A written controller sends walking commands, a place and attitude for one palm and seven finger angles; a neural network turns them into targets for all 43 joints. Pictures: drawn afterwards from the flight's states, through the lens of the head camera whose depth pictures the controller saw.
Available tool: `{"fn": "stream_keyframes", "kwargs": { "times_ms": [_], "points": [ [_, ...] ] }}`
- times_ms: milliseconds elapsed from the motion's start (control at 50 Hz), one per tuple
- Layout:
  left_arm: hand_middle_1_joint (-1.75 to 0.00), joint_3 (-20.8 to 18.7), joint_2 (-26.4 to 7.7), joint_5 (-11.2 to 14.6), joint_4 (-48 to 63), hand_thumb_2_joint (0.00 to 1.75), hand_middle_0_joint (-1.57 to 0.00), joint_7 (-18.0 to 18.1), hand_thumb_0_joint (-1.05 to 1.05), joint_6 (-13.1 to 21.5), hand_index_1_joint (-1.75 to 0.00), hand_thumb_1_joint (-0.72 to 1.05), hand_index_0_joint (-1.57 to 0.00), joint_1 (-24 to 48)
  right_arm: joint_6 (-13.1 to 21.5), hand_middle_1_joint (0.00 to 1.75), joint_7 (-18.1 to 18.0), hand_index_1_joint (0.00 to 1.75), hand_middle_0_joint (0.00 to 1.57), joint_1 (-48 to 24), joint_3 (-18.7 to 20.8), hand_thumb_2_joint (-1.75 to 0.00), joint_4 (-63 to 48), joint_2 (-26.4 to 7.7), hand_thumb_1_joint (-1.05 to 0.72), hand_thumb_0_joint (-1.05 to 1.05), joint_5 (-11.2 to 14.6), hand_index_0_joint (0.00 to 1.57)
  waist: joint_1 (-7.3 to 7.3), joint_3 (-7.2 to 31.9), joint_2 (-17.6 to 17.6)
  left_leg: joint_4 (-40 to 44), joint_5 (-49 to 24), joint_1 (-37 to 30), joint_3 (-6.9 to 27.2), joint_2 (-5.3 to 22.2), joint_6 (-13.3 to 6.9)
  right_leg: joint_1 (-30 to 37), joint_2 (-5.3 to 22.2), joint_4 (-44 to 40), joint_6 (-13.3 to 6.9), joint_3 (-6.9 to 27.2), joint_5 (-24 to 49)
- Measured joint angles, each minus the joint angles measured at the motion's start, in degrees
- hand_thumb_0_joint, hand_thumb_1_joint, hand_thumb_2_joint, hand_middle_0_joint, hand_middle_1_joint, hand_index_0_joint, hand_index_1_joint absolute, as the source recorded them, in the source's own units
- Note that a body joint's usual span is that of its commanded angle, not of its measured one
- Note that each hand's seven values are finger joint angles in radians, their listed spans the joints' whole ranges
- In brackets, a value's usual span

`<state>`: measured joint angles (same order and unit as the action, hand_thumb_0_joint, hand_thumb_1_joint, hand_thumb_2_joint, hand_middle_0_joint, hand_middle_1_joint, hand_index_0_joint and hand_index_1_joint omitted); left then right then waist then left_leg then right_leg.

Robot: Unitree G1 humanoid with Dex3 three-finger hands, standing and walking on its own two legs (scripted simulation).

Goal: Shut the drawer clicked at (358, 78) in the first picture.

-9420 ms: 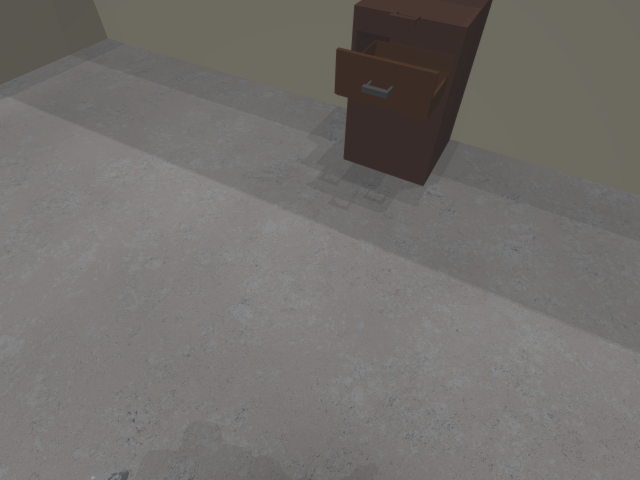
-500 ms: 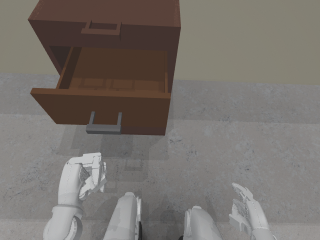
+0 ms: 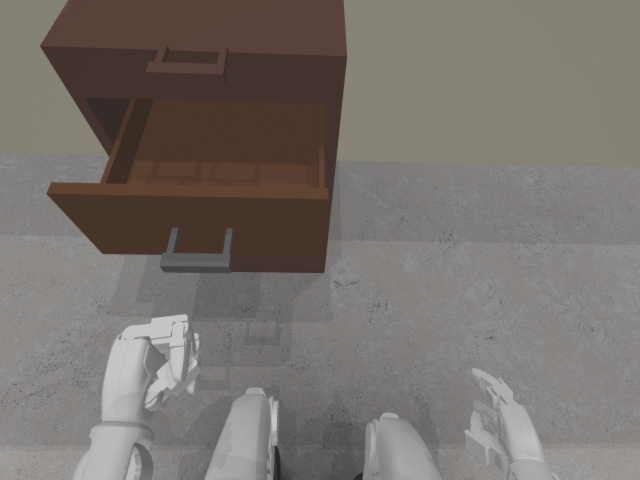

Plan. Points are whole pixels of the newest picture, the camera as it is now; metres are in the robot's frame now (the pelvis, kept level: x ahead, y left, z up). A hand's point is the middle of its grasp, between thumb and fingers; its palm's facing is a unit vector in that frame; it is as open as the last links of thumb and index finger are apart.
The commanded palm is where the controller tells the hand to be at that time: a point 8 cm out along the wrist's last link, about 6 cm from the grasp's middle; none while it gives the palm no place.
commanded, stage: bring the fist close to the handle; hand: left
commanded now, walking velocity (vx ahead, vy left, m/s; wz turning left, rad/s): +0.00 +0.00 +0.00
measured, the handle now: (199, 249) +0.44 +0.21 -0.07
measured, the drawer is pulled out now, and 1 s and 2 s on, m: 0.19 0.19 0.16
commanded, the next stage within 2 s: push the drawer shut in 1.32 s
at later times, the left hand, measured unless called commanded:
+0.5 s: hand (208, 330) +0.30 +0.16 -0.03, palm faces +0.01 -1.00 -0.02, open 3.3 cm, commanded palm +0.28 +0.21 -0.03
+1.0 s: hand (223, 307) +0.35 +0.16 -0.08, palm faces +0.01 -1.00 -0.03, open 3.3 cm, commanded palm +0.33 +0.21 -0.07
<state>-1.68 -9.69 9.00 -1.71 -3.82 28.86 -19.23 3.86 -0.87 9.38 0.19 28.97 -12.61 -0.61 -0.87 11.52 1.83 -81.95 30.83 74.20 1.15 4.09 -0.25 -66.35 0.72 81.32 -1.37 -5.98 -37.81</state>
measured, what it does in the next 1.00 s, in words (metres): lowers itself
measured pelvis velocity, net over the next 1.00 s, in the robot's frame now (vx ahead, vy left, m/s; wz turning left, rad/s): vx -0.02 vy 0.01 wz -0.04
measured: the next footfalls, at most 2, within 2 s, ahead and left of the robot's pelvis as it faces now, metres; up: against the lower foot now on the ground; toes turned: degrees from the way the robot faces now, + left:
none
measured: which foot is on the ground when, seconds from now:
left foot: down 0.00-1.00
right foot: down 0.00-1.00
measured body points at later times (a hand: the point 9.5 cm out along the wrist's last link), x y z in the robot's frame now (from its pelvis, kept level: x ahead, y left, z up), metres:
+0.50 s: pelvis -0.01 +0.00 -0.04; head +0.12 +0.02 +0.39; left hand +0.29 +0.22 -0.03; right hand +0.17 -0.24 -0.14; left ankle +0.07 +0.12 -0.59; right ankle +0.01 -0.11 -0.59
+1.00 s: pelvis -0.02 +0.01 -0.08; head +0.14 +0.02 +0.34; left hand +0.34 +0.21 -0.07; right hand +0.15 -0.25 -0.19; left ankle +0.07 +0.12 -0.59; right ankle +0.01 -0.11 -0.59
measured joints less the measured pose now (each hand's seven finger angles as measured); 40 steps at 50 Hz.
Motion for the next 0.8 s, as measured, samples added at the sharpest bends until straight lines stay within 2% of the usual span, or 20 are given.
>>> {"fn": "stream_keyframes", "kwargs": {
  "times_ms": [120, 300, 800],
  "points": [
    [-1.6, -1.48, -0.54, 0.46, -5.4, 0.9, -1.4, -1.62, 0.02, 1.38, -1.6, 0.9, -1.4, 5.14, 0.71, 0.3, -0.08, 0.3, 0.21, -1.07, -0.14, -0.9, 0.8, -0.51, -0.91, 0.01, -0.24, 0.21, 0.25, 0.45, -0.35, -2.79, 0.65, 3.3, 0.51, 0.14, 0.18, -3.1, -0.11, 2.81, -0.29, -0.36, -0.87],
    [-1.6, -2.8, -1.1, 1.05, -7.34, 0.9, -1.4, -2.53, 0.02, 0.29, -1.6, 0.9, -1.4, 10.04, -0.19, 0.3, 0.35, 0.3, 0.21, -1.44, 0.01, -0.9, 1.73, -0.78, -0.91, 0.01, -0.21, 0.21, -0.19, 0.47, -0.34, -5.62, 1.25, 7.05, 0.39, 0.34, -0.06, -6.92, -0.18, 5.75, -0.15, -0.07, -1.48],
    [-1.6, -5.45, -1.84, -0.45, -19.29, 0.9, -1.4, -0.19, 0.02, 1.87, -1.6, 0.9, -1.4, 24.38, -2.73, 0.3, 1.08, 0.3, 0.21, -1.53, -0.41, -0.9, 3.58, -1.54, -0.91, 0.01, -0.84, 0.21, -1.3, 1.34, -0.35, -12.34, 2.13, 17.33, -0.32, 0.49, -0.94, -17.41, 0.01, 12.97, 0.49, 0.97, -2.58]
  ]
}}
